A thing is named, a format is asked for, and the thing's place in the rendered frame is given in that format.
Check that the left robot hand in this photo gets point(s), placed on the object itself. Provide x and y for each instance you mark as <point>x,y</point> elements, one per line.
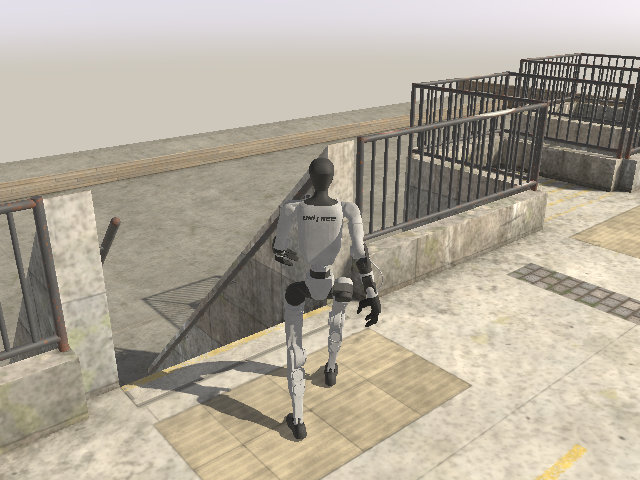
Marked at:
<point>289,254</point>

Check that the humanoid robot torso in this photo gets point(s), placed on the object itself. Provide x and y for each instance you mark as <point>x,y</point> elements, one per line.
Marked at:
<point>320,235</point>

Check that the right robot hand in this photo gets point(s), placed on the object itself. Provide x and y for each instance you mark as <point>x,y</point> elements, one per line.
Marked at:
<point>376,309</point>

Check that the robot left forearm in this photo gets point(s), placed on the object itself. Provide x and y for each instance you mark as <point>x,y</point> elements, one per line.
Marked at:
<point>278,253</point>

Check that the robot right forearm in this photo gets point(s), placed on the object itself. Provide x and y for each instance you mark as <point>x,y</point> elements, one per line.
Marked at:
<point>366,274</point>

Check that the robot right shin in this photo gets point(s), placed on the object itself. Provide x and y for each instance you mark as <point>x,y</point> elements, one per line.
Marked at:
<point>334,343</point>

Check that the robot right upper arm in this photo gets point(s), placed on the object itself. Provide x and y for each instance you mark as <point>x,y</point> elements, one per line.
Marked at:
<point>355,226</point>

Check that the robot left upper arm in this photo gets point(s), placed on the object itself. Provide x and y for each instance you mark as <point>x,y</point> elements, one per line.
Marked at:
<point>285,221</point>

